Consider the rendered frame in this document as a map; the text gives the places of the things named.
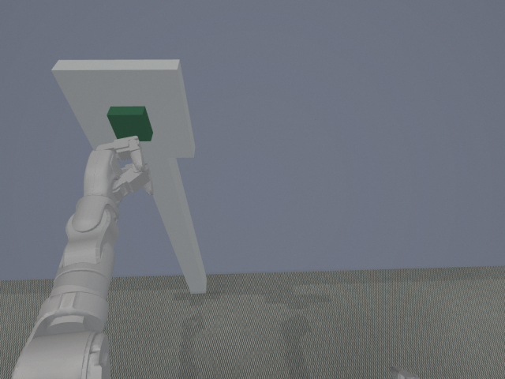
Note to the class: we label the left robot forearm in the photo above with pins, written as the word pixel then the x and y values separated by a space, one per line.
pixel 78 300

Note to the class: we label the robot left upper arm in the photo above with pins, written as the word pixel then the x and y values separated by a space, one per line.
pixel 71 355

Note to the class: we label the panel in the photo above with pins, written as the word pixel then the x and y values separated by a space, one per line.
pixel 91 87

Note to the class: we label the left robot hand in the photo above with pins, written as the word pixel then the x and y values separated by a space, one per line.
pixel 103 175

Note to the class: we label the button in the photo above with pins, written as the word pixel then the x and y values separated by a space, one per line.
pixel 130 121

